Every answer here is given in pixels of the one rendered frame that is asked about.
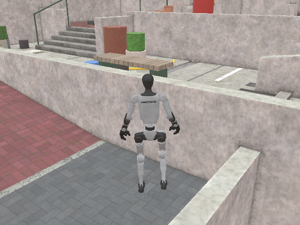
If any right robot forearm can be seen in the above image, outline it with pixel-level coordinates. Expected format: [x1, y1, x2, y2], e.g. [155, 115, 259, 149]
[169, 112, 178, 127]

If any left robot forearm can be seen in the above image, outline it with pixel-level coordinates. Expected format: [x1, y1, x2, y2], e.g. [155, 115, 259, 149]
[121, 113, 130, 132]

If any robot right thigh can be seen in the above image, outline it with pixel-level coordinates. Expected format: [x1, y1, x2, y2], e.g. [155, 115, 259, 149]
[157, 130, 166, 159]

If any robot left upper arm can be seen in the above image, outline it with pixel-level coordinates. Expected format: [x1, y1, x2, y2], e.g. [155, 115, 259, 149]
[126, 95, 139, 120]

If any robot head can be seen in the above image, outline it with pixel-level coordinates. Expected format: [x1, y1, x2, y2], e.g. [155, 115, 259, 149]
[141, 74, 156, 96]

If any robot right hand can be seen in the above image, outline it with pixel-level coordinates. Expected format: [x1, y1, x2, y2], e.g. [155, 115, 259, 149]
[169, 125, 180, 135]

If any robot right upper arm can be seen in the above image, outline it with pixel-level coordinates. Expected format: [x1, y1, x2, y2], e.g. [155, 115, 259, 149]
[158, 94, 173, 119]

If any robot left hand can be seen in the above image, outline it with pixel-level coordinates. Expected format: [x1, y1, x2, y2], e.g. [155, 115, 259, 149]
[120, 130, 130, 140]

